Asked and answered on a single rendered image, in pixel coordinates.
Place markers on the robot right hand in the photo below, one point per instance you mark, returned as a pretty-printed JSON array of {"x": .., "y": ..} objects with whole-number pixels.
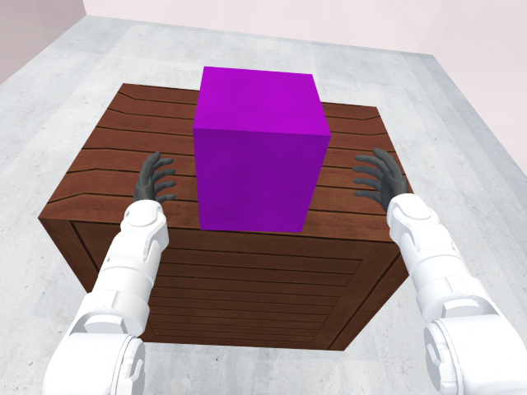
[{"x": 391, "y": 181}]

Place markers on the robot left forearm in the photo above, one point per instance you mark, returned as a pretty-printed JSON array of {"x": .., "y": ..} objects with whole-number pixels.
[{"x": 118, "y": 301}]

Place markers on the pedestal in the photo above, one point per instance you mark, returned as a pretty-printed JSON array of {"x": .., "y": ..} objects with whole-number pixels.
[{"x": 311, "y": 290}]

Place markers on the robot right forearm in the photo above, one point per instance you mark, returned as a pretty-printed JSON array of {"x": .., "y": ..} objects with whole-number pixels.
[{"x": 445, "y": 287}]

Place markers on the carton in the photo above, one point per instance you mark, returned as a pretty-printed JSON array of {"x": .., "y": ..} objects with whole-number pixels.
[{"x": 260, "y": 138}]

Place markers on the robot left hand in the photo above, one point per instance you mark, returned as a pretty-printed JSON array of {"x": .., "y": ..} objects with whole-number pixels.
[{"x": 145, "y": 188}]

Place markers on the right robot upper arm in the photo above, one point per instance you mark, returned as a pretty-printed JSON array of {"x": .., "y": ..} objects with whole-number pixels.
[{"x": 475, "y": 355}]

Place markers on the left robot upper arm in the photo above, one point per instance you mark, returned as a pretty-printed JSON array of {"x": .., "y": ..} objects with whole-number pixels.
[{"x": 98, "y": 364}]

